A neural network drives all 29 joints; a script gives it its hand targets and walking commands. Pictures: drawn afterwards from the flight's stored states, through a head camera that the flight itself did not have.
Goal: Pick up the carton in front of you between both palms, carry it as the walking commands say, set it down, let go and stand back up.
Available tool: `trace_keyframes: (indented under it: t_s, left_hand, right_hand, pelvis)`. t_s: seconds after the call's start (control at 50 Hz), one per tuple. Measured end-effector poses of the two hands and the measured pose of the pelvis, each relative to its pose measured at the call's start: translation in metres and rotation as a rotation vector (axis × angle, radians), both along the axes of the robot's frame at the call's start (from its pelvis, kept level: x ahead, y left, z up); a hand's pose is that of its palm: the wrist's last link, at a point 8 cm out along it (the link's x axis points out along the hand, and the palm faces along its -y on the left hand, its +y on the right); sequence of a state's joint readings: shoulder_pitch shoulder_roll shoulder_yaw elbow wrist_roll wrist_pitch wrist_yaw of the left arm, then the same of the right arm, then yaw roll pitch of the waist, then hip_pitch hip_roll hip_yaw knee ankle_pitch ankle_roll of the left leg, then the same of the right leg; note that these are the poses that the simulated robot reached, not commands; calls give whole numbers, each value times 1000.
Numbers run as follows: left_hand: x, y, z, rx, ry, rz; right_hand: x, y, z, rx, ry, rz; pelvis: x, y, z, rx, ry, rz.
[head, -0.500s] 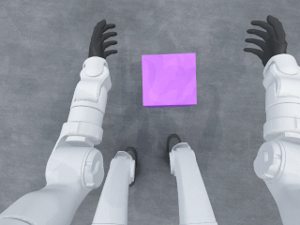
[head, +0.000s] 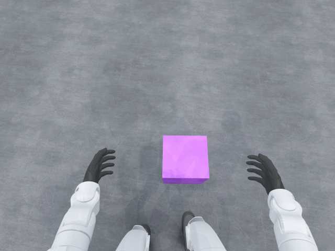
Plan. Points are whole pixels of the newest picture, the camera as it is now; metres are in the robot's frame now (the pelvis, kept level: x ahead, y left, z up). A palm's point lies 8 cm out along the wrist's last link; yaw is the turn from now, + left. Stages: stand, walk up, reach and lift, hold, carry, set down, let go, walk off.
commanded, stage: let go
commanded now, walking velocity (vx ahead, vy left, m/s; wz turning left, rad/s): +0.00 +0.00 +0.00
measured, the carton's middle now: (183, 161) +0.43 -0.07 -0.62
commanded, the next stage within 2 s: stand in 0.72 s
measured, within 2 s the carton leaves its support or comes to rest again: neither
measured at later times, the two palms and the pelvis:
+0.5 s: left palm (41, 217) +0.19 +0.27 -0.03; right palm (263, 215) +0.19 -0.20 -0.04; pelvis +0.03 +0.04 +0.03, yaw +0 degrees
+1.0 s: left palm (28, 230) +0.17 +0.30 -0.06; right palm (295, 222) +0.18 -0.27 -0.06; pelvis +0.04 +0.01 +0.02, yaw +1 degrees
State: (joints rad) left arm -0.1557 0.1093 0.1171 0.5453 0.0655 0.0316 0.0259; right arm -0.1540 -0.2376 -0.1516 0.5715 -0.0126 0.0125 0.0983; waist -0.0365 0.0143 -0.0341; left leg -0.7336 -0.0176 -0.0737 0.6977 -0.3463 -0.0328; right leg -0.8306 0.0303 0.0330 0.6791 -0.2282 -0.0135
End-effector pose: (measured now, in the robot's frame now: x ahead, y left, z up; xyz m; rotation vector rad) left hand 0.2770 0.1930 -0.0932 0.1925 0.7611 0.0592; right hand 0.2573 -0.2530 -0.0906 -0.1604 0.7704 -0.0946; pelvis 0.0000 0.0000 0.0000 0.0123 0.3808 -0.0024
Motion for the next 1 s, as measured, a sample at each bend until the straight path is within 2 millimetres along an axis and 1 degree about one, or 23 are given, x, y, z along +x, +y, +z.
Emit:
trace_keyframes:
  t_s: [0.14, 0.24, 0.3, 0.36, 0.42, 0.5, 0.66, 0.74, 0.8, 0.88, 0.94, 1.0]
  left_hand:
    - [-46, 34, 28, -5, 12, 8]
    - [-69, 57, 46, 0, 7, 12]
    - [-78, 67, 53, 1, 9, 13]
    - [-83, 74, 57, 1, 13, 15]
    - [-85, 77, 59, -1, 18, 16]
    - [-84, 75, 60, -4, 24, 15]
    - [-79, 66, 60, -8, 28, 10]
    - [-83, 64, 54, 17, 35, 20]
    - [-92, 76, 45, 89, 80, 36]
    - [-104, 96, 39, 153, 128, 68]
    - [-109, 106, 38, 181, 151, 83]
    - [-111, 110, 38, 196, 165, 90]
  right_hand:
    - [-46, 27, 30, 3, 13, 3]
    - [-66, 41, 46, 2, 14, 6]
    - [-71, 48, 51, 4, 15, 10]
    - [-71, 53, 54, 5, 15, 17]
    - [-68, 56, 54, 6, 17, 24]
    - [-64, 57, 54, 3, 22, 28]
    - [-65, 49, 54, -3, 30, 22]
    - [-66, 37, 54, -48, 41, 2]
    - [-69, 18, 48, -103, 46, -14]
    - [-75, -3, 42, -151, 70, -21]
    - [-78, -13, 38, -169, 89, -18]
    - [-80, -17, 34, -176, 105, -14]
  pelvis:
    - [14, 14, 20, -17, -162, 2]
    - [24, 25, 29, -26, -272, 2]
    - [28, 31, 31, -30, -326, 1]
    - [30, 35, 32, -33, -371, 0]
    - [31, 37, 32, -36, -405, 0]
    - [32, 37, 31, -37, -433, 0]
    - [34, 30, 31, -37, -445, -2]
    - [34, 25, 29, -33, -427, -3]
    - [34, 22, 26, -28, -399, 3]
    - [36, 19, 24, -23, -381, 7]
    - [38, 17, 23, -21, -374, 11]
    - [40, 15, 23, -19, -373, 15]
